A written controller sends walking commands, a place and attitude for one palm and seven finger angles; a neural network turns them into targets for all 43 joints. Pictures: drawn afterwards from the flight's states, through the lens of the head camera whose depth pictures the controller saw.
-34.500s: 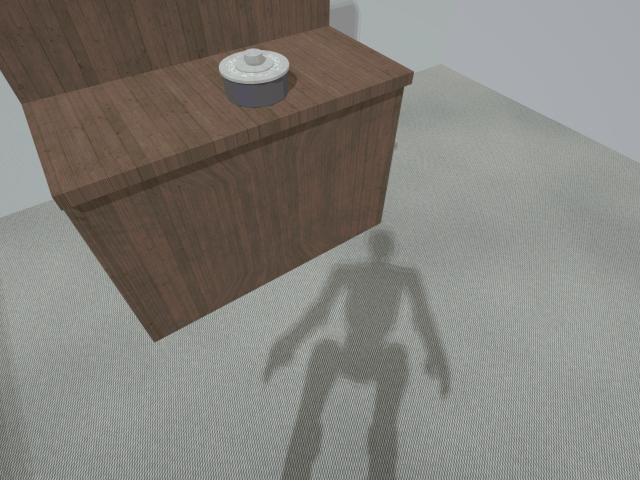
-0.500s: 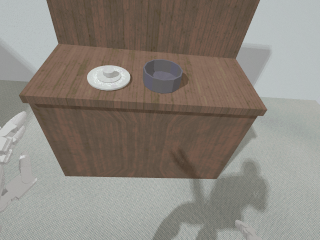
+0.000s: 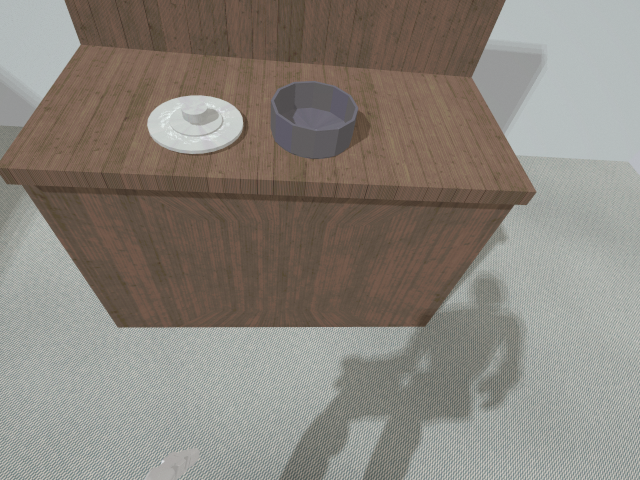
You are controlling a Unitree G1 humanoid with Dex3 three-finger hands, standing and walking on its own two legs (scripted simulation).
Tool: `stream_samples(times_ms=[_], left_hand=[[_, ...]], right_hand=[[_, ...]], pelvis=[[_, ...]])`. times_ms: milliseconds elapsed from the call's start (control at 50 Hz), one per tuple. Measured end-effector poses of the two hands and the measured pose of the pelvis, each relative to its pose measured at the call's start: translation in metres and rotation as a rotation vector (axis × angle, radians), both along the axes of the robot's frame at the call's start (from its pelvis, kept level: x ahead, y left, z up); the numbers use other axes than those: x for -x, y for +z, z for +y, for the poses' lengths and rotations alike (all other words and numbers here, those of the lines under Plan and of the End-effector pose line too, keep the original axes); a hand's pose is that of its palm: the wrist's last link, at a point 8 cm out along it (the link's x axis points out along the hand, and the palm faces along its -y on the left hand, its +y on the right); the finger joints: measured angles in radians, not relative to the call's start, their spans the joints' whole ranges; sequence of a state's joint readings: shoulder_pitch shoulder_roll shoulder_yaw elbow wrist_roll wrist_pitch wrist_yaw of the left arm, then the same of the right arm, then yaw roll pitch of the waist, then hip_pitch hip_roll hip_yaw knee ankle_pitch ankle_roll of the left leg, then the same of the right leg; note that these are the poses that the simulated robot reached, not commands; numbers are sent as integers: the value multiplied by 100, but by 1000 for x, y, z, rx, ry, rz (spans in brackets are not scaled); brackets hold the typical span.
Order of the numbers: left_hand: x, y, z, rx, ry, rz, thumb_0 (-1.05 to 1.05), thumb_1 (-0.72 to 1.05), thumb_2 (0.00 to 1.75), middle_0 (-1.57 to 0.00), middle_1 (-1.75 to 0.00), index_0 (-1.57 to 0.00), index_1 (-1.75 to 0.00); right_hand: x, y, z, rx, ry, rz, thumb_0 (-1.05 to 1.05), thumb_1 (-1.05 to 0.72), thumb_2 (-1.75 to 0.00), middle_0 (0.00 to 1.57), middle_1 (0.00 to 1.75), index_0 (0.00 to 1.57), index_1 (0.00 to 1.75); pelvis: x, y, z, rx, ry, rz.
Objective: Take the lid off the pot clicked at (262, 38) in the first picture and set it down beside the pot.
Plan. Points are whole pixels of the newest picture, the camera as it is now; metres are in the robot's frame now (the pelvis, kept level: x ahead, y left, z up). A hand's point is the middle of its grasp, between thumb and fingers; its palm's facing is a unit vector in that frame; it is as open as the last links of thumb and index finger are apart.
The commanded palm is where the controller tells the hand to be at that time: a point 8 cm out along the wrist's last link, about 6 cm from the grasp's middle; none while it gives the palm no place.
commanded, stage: stop stepping back and stand still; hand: left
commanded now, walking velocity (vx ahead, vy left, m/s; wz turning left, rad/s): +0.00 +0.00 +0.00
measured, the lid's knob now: (194, 111) +0.77 +0.26 -0.01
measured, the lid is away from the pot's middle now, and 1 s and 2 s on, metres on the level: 0.24 0.24 0.24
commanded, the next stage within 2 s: let the arm hang, fingers relaxed in 0.92 s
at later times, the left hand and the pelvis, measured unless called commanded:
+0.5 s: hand out of the picture +0.10 +0.18 -0.16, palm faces +0.04 -0.98 -0.21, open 7.4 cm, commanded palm none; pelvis +0.06 +0.00 +0.01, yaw +2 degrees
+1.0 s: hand out of the picture +0.09 +0.15 -0.17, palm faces +0.07 -0.98 -0.19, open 7.3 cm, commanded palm none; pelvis +0.07 -0.03 +0.01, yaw +2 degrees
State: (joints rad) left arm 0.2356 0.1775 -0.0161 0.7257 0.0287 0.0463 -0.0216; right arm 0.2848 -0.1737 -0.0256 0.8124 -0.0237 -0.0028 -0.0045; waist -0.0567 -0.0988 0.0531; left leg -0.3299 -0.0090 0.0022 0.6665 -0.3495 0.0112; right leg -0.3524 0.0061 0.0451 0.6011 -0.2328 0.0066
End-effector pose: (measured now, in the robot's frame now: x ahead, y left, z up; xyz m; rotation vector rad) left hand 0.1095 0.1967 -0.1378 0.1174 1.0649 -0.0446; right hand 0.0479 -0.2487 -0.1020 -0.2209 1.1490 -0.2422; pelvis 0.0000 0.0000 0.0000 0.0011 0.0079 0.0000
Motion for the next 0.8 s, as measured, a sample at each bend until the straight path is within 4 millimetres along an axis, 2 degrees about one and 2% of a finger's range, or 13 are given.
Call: stream_samples(times_ms=[40,120,200,320,400,460,580,800], left_hand=[[10,-3,0,9,94,7,-3,96,89,-21,-30,-20,-30],[23,-6,20,-41,143,55,-6,97,89,-21,-30,-21,-30],[35,-12,42,-80,175,142,-3,95,89,-21,-30,-20,-30],[40,4,54,-122,167,239,0,93,89,-20,-30,-20,-30],[31,5,51,-140,175,223,0,92,90,-20,-30,-20,-30],[25,6,43,-142,172,232,1,92,90,-20,-30,-20,-30],[16,6,20,-128,170,240,1,92,89,-20,-30,-20,-30],[14,1,5,-126,198,249,1,94,89,-20,-30,-20,-30]], right_hand=[[16,-6,-9,8,-15,90,1,-90,-90,20,30,20,30],[37,-7,-10,14,-16,227,1,-91,-90,20,30,20,30],[43,-5,4,5,-28,254,1,-91,-90,20,30,20,30],[37,-6,35,-67,-28,268,1,-91,-90,20,30,20,30],[27,-17,47,-127,-36,269,1,-90,-90,20,30,20,30],[20,-24,47,-145,-40,280,2,-92,-90,20,30,20,30],[4,-28,33,-147,-50,265,2,-92,-90,20,30,20,30],[-25,-26,4,-104,-45,225,1,-91,-90,20,30,20,30]], pelvis=[[-2,-1,-2,33,34,-9],[-10,1,0,72,69,0],[-21,3,3,57,62,15],[-36,17,6,49,53,22],[-45,14,0,21,43,9],[-52,13,-2,17,34,5],[-62,12,-9,12,34,2],[-74,10,-25,14,35,-7]])
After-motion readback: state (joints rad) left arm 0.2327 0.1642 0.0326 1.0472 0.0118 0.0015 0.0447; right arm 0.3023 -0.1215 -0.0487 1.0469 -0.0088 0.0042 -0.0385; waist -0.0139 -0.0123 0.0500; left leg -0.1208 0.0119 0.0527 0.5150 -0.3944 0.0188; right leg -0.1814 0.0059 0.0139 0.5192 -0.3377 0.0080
